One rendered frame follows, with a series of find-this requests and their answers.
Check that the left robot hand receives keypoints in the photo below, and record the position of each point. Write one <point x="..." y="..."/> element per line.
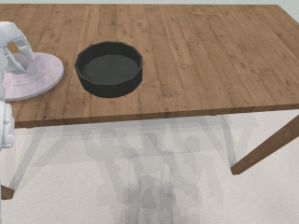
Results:
<point x="15" y="35"/>

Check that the table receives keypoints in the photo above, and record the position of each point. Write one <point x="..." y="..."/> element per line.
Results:
<point x="197" y="60"/>

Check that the knob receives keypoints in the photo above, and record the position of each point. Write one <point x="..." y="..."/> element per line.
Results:
<point x="21" y="59"/>

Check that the left robot upper arm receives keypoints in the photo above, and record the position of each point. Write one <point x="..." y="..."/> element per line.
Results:
<point x="7" y="135"/>

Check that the pot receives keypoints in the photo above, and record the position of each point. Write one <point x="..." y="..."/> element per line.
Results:
<point x="109" y="69"/>

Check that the lid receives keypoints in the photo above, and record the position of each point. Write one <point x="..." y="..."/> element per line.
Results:
<point x="42" y="74"/>

